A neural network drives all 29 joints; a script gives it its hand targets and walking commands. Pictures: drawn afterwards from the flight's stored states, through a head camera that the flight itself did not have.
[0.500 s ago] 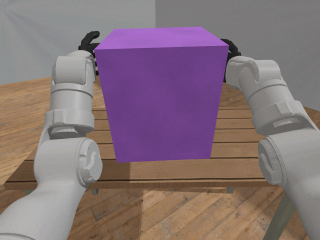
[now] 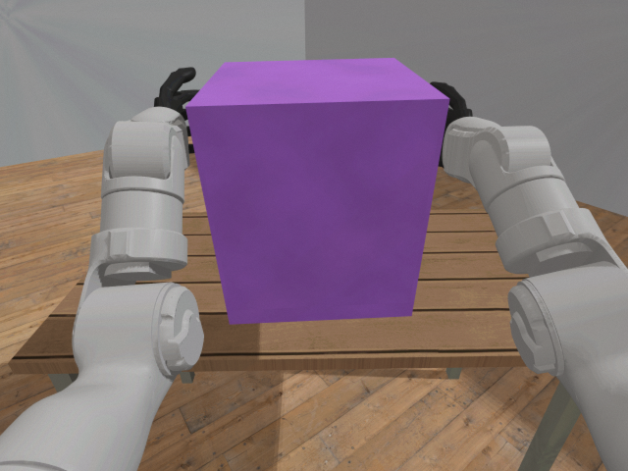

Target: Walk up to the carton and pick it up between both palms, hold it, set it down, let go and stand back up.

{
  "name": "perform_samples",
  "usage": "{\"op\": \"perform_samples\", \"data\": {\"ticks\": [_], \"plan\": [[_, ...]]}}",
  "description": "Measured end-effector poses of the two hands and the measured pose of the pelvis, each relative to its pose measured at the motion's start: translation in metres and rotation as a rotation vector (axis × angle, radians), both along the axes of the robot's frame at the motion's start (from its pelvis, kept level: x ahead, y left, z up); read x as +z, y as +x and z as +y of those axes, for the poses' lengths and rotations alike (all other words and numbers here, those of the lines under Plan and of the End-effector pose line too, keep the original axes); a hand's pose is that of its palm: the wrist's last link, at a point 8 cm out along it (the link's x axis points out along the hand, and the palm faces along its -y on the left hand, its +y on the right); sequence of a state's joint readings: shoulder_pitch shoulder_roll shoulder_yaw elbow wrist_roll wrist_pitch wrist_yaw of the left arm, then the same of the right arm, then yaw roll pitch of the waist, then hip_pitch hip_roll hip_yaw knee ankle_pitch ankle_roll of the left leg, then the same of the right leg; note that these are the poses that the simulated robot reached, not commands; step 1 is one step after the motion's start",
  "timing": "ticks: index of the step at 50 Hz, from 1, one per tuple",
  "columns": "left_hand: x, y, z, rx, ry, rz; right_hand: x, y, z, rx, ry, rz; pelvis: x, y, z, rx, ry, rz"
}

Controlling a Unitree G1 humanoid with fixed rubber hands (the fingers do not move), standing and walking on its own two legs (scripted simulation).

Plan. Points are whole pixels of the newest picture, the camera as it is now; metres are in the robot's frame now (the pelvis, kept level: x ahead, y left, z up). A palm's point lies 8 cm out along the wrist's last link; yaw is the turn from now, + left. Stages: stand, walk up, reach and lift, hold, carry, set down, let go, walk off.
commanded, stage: hold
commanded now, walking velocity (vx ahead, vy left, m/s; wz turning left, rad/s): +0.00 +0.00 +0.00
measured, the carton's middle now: (315, 185) +0.39 +0.01 +0.28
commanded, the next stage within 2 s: none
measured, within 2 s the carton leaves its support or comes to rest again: neither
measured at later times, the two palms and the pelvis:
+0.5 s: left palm (167, 124) +0.35 +0.17 +0.37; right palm (458, 135) +0.35 -0.15 +0.35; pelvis -0.01 +0.00 +0.00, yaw -1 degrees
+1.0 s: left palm (175, 132) +0.36 +0.17 +0.36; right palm (457, 138) +0.36 -0.15 +0.35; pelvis +0.00 +0.00 +0.00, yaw +0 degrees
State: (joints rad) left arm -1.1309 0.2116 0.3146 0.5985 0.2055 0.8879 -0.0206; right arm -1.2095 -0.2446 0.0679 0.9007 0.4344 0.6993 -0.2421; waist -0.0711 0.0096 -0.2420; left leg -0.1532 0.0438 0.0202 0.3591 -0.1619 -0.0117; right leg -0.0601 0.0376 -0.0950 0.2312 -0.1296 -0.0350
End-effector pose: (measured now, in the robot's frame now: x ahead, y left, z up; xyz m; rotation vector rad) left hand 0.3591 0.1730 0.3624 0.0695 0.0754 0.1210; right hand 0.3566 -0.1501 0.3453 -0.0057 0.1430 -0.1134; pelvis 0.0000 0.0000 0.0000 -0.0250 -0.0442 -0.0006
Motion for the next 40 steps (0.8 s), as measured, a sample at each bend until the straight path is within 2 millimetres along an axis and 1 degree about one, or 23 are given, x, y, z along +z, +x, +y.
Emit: {"op": "perform_samples", "data": {"ticks": [9, 13, 23, 35, 40], "plan": [[-0.005, -0.003, -0.006, -0.010, 0.004, 0.014, -0.002, -0.006, -0.006, -0.013, 0.006, 0.014, -0.001, -0.003, 0.002, -0.007, 0.001, -0.002], [-0.003, -0.003, -0.008, -0.011, 0.005, 0.012, 0.000, -0.007, -0.008, -0.014, -0.002, 0.012, -0.001, -0.005, 0.001, -0.010, 0.001, 0.000], [0.008, -0.007, -0.002, -0.005, -0.014, -0.004, 0.008, -0.010, -0.001, -0.009, 0.003, -0.003, -0.001, -0.006, 0.000, -0.012, 0.001, 0.002], [0.006, -0.008, 0.004, 0.002, -0.002, -0.002, 0.005, -0.007, 0.005, 0.000, 0.010, 0.000, -0.001, -0.006, 0.000, -0.002, -0.002, -0.007], [0.001, -0.001, 0.002, -0.006, -0.004, 0.021, 0.002, -0.003, 0.002, -0.010, 0.009, 0.022, -0.001, -0.006, 0.000, -0.005, 0.001, 0.002]]}}
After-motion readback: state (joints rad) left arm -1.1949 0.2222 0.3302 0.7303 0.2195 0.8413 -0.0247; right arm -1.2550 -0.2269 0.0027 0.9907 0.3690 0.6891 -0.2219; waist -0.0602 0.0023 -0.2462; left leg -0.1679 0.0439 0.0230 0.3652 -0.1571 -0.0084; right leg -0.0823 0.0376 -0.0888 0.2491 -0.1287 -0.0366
